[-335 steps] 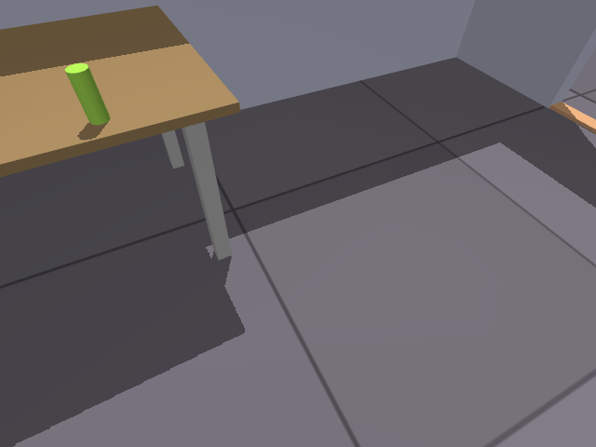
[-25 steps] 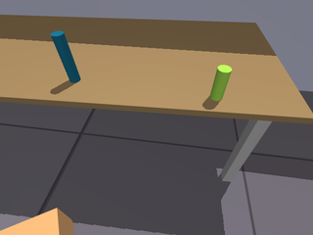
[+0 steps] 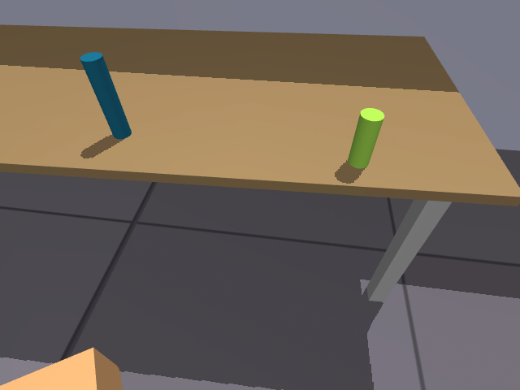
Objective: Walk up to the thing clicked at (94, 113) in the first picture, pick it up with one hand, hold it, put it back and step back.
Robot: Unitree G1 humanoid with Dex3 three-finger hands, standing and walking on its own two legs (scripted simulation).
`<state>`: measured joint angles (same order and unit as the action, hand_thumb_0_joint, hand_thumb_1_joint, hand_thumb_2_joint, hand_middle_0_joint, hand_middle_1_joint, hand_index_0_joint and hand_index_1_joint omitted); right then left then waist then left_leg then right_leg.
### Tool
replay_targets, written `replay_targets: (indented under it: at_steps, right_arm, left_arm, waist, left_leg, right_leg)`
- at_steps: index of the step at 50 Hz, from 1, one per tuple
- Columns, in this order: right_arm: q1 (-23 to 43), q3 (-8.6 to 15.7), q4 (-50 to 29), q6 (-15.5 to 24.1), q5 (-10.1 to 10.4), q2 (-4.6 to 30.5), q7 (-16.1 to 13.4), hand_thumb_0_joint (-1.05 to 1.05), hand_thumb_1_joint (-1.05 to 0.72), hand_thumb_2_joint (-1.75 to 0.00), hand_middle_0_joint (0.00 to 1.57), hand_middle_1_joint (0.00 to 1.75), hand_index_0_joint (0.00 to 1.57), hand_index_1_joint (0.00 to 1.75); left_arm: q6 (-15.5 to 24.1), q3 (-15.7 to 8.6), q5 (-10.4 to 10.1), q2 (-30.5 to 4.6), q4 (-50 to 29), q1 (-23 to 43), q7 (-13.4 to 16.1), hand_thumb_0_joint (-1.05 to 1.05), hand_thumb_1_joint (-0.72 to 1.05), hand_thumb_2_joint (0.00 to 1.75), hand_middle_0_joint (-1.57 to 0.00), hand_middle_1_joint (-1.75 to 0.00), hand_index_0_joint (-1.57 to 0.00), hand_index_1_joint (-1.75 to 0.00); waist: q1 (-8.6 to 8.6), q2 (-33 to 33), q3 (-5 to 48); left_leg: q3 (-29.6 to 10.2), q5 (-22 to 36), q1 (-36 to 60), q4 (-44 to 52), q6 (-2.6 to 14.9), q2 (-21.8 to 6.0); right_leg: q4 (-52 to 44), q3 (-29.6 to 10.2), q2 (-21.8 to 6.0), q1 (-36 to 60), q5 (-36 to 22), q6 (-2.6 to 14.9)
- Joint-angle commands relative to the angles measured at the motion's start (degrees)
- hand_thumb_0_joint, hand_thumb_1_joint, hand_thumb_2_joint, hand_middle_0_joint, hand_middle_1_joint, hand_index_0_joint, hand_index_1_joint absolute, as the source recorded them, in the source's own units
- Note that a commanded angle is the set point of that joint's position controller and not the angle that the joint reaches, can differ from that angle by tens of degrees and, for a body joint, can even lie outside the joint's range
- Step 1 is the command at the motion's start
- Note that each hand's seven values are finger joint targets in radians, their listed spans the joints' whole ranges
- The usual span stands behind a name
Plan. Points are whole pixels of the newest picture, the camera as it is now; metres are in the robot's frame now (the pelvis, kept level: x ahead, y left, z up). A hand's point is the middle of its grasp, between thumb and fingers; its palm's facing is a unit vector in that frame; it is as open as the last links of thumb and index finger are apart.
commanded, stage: stand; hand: right
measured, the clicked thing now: (364, 139) +0.65 -0.23 +0.02
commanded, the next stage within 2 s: walk up in 0.28 s
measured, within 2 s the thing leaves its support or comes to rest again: neither
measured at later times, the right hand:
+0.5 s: hand out of the picture +0.09 -0.25 -0.15, palm faces -0.08 +0.92 -0.38, open 7.4 cm
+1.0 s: hand out of the picture +0.17 -0.27 -0.18, palm faces +0.06 +0.93 -0.36, open 7.4 cm
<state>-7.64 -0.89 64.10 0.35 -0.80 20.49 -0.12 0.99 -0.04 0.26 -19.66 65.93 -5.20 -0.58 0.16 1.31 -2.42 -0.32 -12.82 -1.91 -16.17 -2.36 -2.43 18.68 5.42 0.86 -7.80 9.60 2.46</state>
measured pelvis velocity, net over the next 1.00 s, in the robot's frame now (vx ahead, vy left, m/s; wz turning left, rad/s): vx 0.17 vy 0.01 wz -0.08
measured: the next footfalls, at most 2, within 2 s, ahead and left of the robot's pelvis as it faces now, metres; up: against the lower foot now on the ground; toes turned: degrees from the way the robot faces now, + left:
left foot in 0.56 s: +0.15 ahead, +0.18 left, +0.00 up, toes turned +2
right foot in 0.98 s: +0.24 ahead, -0.13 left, +0.00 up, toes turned -5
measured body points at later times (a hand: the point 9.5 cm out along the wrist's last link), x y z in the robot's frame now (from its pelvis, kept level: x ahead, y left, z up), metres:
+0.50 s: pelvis +0.02 +0.02 +0.00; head +0.03 +0.03 +0.44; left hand +0.05 +0.34 -0.13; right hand +0.09 -0.30 -0.12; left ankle +0.04 +0.16 -0.72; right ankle +0.01 -0.09 -0.75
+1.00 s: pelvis +0.17 +0.01 -0.03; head +0.19 -0.01 +0.42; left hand +0.26 +0.34 -0.13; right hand +0.17 -0.31 -0.15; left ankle +0.11 +0.18 -0.75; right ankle +0.24 -0.13 -0.75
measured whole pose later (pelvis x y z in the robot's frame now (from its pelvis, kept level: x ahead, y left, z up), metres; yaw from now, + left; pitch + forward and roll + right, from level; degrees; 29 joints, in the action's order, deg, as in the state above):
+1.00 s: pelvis +0.17 +0.01 -0.03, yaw -4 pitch -3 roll +1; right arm -19.0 3.6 51.0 2.2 -1.1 23.8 1.5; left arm 1.2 -4.6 1.4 -24.2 54.2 -13.7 -3.9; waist -1.2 1.6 -6.3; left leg 4.4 -25.2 -6.6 -36.4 -1.5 -6.4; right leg 35.4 0.5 -2.5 -20.4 11.0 0.0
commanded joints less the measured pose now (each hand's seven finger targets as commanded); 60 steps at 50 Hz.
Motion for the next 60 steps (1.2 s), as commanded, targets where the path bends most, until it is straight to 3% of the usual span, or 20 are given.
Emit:
replay_targets:
  at_steps: [1, 13, 15, 17, 20, 25, 28, 29, 30, 31, 32, 36, 43, 48, 49, 50, 51, 52, 56, 60]
  right_arm:
    - [1.0, 2.4, -3.1, 1.2, 0.0, 11.6, -0.8, 0.00, -0.90, -0.90, 0.20, 0.30, 0.20, 0.30]
    - [1.3, 2.3, -3.3, 1.3, 0.0, 11.1, -0.7, 0.00, -0.90, -0.90, 0.20, 0.30, 0.20, 0.30]
    - [-0.6, 5.4, -7.1, 2.1, -1.7, 13.6, 0.3, 0.00, -0.90, -0.90, 0.20, 0.30, 0.20, 0.30]
    - [2.3, 5.6, -9.1, 1.7, -2.1, 12.8, 0.8, 0.00, -0.90, -0.90, 0.20, 0.30, 0.20, 0.30]
    - [1.9, 6.4, -10.7, 2.1, -2.1, 12.9, 1.8, 0.00, -0.90, -0.90, 0.20, 0.30, 0.20, 0.30]
    - [-4.6, 7.8, -11.4, 3.1, -1.7, 12.1, 2.6, 0.00, -0.90, -0.90, 0.20, 0.30, 0.20, 0.30]
    - [-18.8, 10.4, -7.4, 3.3, -2.1, 14.1, 1.5, 0.00, -0.90, -0.90, 0.20, 0.30, 0.20, 0.30]
    - [-24.0, 11.8, -7.1, 3.4, -2.6, 18.8, 0.8, 0.00, -0.90, -0.90, 0.20, 0.30, 0.20, 0.30]
    - [-20.3, 11.7, -9.9, 3.8, -3.3, 21.2, 0.3, 0.00, -0.90, -0.90, 0.20, 0.30, 0.20, 0.30]
    - [-10.6, 11.5, -13.4, 3.9, -2.1, 22.5, 0.3, 0.00, -0.90, -0.90, 0.20, 0.30, 0.20, 0.30]
    - [-8.4, 11.1, -14.2, 4.0, -1.7, 22.1, 0.5, 0.00, -0.90, -0.90, 0.20, 0.30, 0.20, 0.30]
    - [-6.6, 9.6, -16.2, 5.1, -1.1, 17.8, 0.8, 0.00, -0.90, -0.90, 0.20, 0.30, 0.20, 0.30]
    - [-10.2, 9.7, -17.3, 5.4, -0.9, 19.1, 0.8, 0.00, -0.90, -0.90, 0.20, 0.30, 0.20, 0.30]
    - [-8.6, 7.5, -18.9, 3.1, 0.0, 15.0, 0.6, 0.00, -0.90, -0.90, 0.20, 0.30, 0.20, 0.30]
    - [-10.8, 6.4, -19.1, 2.9, 0.6, 12.0, 0.4, 0.00, -0.90, -0.90, 0.20, 0.30, 0.20, 0.30]
    - [-13.1, 5.2, -20.4, 2.8, 1.0, 8.5, 0.3, 0.00, -0.90, -0.90, 0.20, 0.30, 0.20, 0.30]
    - [-14.3, 5.6, -19.3, 1.7, 1.1, 10.4, 0.0, 0.00, -0.90, -0.90, 0.20, 0.30, 0.20, 0.30]
    - [-13.7, 6.8, -18.4, 1.3, 0.6, 14.2, -0.7, 0.00, -0.90, -0.90, 0.20, 0.30, 0.20, 0.30]
    - [-13.8, 6.2, -15.7, 0.9, 1.5, 12.3, -0.6, 0.00, -0.90, -0.90, 0.20, 0.30, 0.20, 0.30]
    - [-10.1, 5.6, -15.6, 0.5, 0.8, 11.0, -0.4, 0.00, -0.90, -0.90, 0.20, 0.30, 0.20, 0.30]
  left_arm:
    - [1.1, -2.5, -0.1, -12.6, -3.4, 2.1, 1.2, 0.00, 0.90, 0.90, -0.20, -0.30, -0.20, -0.30]
    - [1.2, -2.5, -0.1, -12.7, -3.3, 1.9, 1.1, 0.00, 0.90, 0.90, -0.20, -0.30, -0.20, -0.30]
    - [1.5, -6.5, 1.6, -17.1, -6.0, -5.4, -0.6, 0.00, 0.90, 0.90, -0.20, -0.30, -0.20, -0.30]
    - [1.5, -8.3, 2.3, -19.8, -6.7, -8.2, -0.8, 0.00, 0.90, 0.90, -0.20, -0.30, -0.20, -0.30]
    - [2.0, -8.4, 2.1, -18.3, -9.7, -7.4, -1.0, 0.00, 0.90, 0.90, -0.20, -0.30, -0.20, -0.30]
    - [2.0, -8.1, 1.7, -17.6, -14.3, -2.9, -1.9, 0.00, 0.90, 0.90, -0.20, -0.30, -0.20, -0.30]
    - [0.7, -6.7, 1.5, -14.1, -16.9, 0.2, -2.5, 0.00, 0.90, 0.90, -0.20, -0.30, -0.20, -0.30]
    - [0.5, -5.7, 1.6, -10.4, -17.7, -2.7, -2.5, 0.00, 0.90, 0.90, -0.20, -0.30, -0.20, -0.30]
    - [-0.1, -5.6, 1.3, -9.7, -17.3, -6.2, -2.2, 0.00, 0.90, 0.90, -0.20, -0.30, -0.20, -0.30]
    - [-0.6, -7.1, 1.2, -15.5, -16.0, -8.3, -1.9, 0.00, 0.90, 0.90, -0.20, -0.30, -0.20, -0.30]
    - [-0.5, -7.3, 0.8, -16.5, -15.0, -10.1, -2.0, 0.00, 0.90, 0.90, -0.20, -0.30, -0.20, -0.30]
    - [-0.4, -7.8, 0.7, -16.6, -12.1, -15.0, -2.8, 0.00, 0.90, 0.90, -0.20, -0.30, -0.20, -0.30]
    - [0.1, -7.0, 1.3, -14.1, -16.8, -7.1, -4.2, 0.00, 0.90, 0.90, -0.20, -0.30, -0.20, -0.30]
    - [1.8, -6.9, 0.9, -13.0, -14.0, -14.3, -2.1, 0.00, 0.90, 0.90, -0.20, -0.30, -0.20, -0.30]
    - [2.4, -7.5, 0.9, -15.6, -13.4, -17.3, -1.3, 0.00, 0.90, 0.90, -0.20, -0.30, -0.20, -0.30]
    - [2.7, -8.8, 1.2, -20.9, -14.3, -18.2, -0.6, 0.00, 0.90, 0.90, -0.20, -0.30, -0.20, -0.30]
    - [2.6, -8.4, 0.5, -21.9, -16.0, -16.0, -0.3, 0.00, 0.90, 0.90, -0.20, -0.30, -0.20, -0.30]
    - [2.2, -8.6, 0.2, -23.4, -16.7, -14.3, -0.3, 0.00, 0.90, 0.90, -0.20, -0.30, -0.20, -0.30]
    - [2.3, -6.5, -0.3, -17.6, -18.2, -9.5, 0.9, 0.00, 0.90, 0.90, -0.20, -0.30, -0.20, -0.30]
    - [2.5, -5.7, 0.5, -16.3, -18.4, -8.9, 1.8, 0.00, 0.90, 0.90, -0.20, -0.30, -0.20, -0.30]
  waist:
    - [-0.02, -0.8, 4.3]
    - [0.14, -0.9, 4.2]
    - [2.77, -5.8, 5.1]
    - [5.27, -10.3, -1.5]
    - [4.60, -7.4, -6.2]
    - [0.14, -6.8, -1.3]
    - [-7.40, 1.5, 1.8]
    - [-9.59, 15.8, 2.4]
    - [-6.72, 16.6, 0.2]
    - [-3.21, 8.3, -3.9]
    - [-1.53, 7.0, -6.5]
    - [0.68, 7.7, -6.0]
    - [-1.63, 7.0, -5.8]
    - [2.47, 1.2, 0.9]
    - [4.01, -6.4, 4.3]
    - [3.60, -19.8, 6.6]
    - [2.92, -16.5, 5.5]
    - [2.84, -15.2, 2.9]
    - [0.08, -10.7, 2.6]
    - [0.96, -9.9, 3.6]
  left_leg:
    - [-3.7, 9.3, -3.5, 2.0, 2.83, -5.9]
    - [-3.7, 9.0, -3.3, 2.3, 2.96, -6.0]
    - [2.0, -17.2, -11.4, -10.3, 6.34, -0.2]
    - [2.8, -20.1, -25.9, -24.1, 4.94, 0.6]
    - [-2.1, -16.3, -28.6, -28.0, 4.53, -3.4]
    - [0.0, -9.0, -14.9, -18.2, 3.63, -3.2]
    - [2.7, 1.2, 10.6, -11.5, 2.61, 0.8]
    - [-10.7, -14.9, 13.8, -2.1, 5.49, -7.9]
    - [-33.7, -34.0, 4.4, 7.4, 9.47, -19.4]
    - [-35.2, -38.4, -6.8, 10.0, 13.00, -21.9]
    - [-33.0, -38.8, -10.9, 10.6, 15.71, -22.4]
    - [-14.3, -22.8, -11.1, 6.3, 12.45, -14.0]
    - [-5.1, -11.0, -9.5, 2.9, 13.90, -12.9]
    - [2.5, 13.6, -13.3, -19.4, 9.80, -7.9]
    - [4.6, 10.2, -14.6, -29.5, 7.57, -5.0]
    - [6.5, -5.1, -21.4, -42.1, 4.50, 0.7]
    - [1.6, -19.9, -25.4, -46.3, 3.64, 3.4]
    - [-0.5, -23.9, -23.8, -48.9, 3.54, 1.0]
    - [-2.3, -15.7, -22.7, -45.5, 3.46, -0.6]
    - [0.4, -13.4, -19.7, -32.0, 2.25, -0.4]
  right_leg:
    - [-2.8, -8.6, -9.3, 4.7, -11.9, -0.94]
    - [-2.8, -8.6, -9.3, 4.7, -11.8, -0.94]
    - [-3.4, -14.9, -9.9, 8.9, 26.4, 3.56]
    - [-11.6, -27.3, -19.7, 10.0, 35.1, 9.85]
    - [-12.1, -26.6, -20.3, 4.9, 26.8, 12.40]
    - [-6.4, -15.3, -14.9, -1.8, 15.7, 9.06]
    - [12.7, -5.7, -6.1, -22.9, 23.3, 3.92]
    - [30.1, -1.4, 0.7, -30.6, 27.2, 2.48]
    - [43.1, -8.8, 3.7, -34.2, 25.2, 0.12]
    - [44.4, -14.0, -0.4, -29.0, 20.7, 0.15]
    - [44.6, -13.7, -2.8, -26.3, 19.1, 0.48]
    - [39.9, -12.3, -4.1, -22.6, 10.8, -1.47]
    - [22.5, -6.6, -6.1, -18.0, 6.7, -2.67]
    - [10.0, -1.2, -0.9, 1.7, -1.8, -1.10]
    - [7.1, -4.4, -2.7, 6.5, -4.5, -0.04]
    - [3.1, -22.8, -14.5, 8.9, -8.0, 4.45]
    - [-1.7, -36.1, -22.0, 6.7, -4.8, 10.41]
    - [-0.5, -38.9, -24.0, 1.7, -3.1, 14.88]
    - [5.4, -17.7, -14.7, -1.8, -18.1, 9.87]
    - [9.8, -13.2, -13.7, -2.6, -30.5, 10.52]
